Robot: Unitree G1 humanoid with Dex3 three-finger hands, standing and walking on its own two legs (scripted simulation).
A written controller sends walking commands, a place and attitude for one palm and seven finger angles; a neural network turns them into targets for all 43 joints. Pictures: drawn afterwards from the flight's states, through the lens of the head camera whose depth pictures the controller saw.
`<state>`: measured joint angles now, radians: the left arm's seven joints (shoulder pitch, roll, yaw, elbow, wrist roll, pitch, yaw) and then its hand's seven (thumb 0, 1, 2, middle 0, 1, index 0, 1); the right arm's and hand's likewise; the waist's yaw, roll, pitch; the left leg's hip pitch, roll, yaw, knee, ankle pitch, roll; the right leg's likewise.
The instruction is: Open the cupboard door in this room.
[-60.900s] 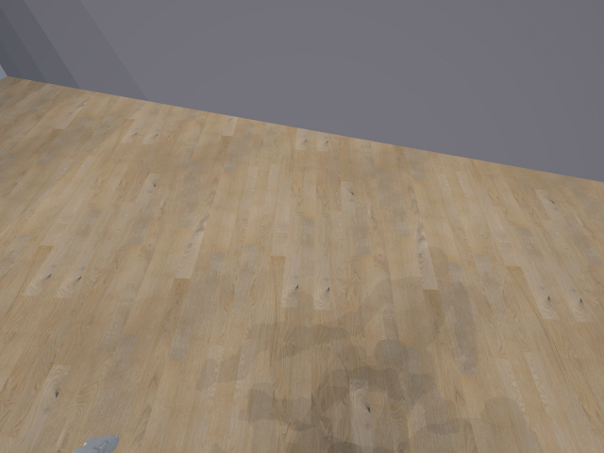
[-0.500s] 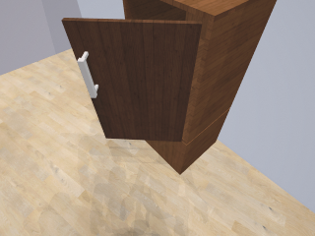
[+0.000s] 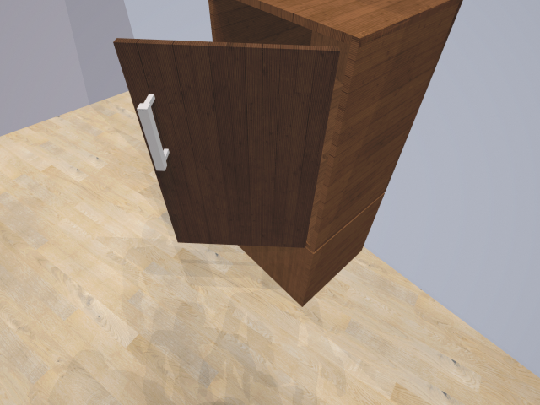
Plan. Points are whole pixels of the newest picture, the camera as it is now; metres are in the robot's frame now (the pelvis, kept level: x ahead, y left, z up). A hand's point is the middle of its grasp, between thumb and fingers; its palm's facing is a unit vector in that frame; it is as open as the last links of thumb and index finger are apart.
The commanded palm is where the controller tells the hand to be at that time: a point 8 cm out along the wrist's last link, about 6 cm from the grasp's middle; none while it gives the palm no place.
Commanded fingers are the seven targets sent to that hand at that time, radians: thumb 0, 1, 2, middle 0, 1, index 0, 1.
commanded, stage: look again from close up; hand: left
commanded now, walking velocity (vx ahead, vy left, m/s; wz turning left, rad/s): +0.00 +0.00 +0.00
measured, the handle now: (156, 133) +0.59 +0.26 +0.07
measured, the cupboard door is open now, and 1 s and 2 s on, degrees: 45 45 45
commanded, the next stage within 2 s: shuffle to correct the standing spot in 0.24 s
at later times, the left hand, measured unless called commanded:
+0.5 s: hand out of the picture -0.06 +0.19 -0.18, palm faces +0.05 -0.99 -0.16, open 7.4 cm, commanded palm none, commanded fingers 0.00 0.90 0.90 -0.20 -0.30 -0.20 -0.30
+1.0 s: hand out of the picture +0.09 +0.23 -0.18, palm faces +0.03 -0.98 -0.19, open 7.3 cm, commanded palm none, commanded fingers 0.00 0.90 0.90 -0.20 -0.30 -0.20 -0.30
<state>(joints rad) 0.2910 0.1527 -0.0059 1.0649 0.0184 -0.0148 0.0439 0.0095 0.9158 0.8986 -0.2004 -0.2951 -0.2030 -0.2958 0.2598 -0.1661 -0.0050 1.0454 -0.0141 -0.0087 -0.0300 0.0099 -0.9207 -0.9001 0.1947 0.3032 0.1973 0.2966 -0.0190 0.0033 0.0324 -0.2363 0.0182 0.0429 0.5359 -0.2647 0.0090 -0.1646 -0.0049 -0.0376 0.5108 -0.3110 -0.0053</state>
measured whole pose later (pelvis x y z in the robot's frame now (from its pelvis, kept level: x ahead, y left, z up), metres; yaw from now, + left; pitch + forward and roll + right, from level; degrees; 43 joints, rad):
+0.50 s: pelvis -0.02 +0.02 +0.00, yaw +2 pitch -1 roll -1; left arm 0.39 0.17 0.00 1.07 0.03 0.00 0.02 0.01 0.91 0.90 -0.20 -0.29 -0.20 -0.30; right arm 0.31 -0.16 0.01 1.07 -0.02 0.01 -0.01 0.00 -0.91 -0.90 0.20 0.30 0.20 0.30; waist 0.01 -0.03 -0.01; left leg -0.29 -0.02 0.03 0.53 -0.25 0.04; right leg -0.20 -0.04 -0.05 0.49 -0.28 0.01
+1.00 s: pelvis +0.06 +0.06 +0.00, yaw +0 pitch +0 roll +0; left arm 0.27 0.16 0.02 1.05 0.02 -0.03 0.04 0.02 0.94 0.90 -0.20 -0.29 -0.20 -0.30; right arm 0.35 -0.10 0.02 1.12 -0.01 -0.01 -0.03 0.00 -0.91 -0.90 0.19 0.30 0.20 0.30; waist -0.01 -0.01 0.01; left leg -0.16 -0.07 0.08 0.51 -0.35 0.09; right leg -0.24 -0.04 -0.10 0.55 -0.30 0.00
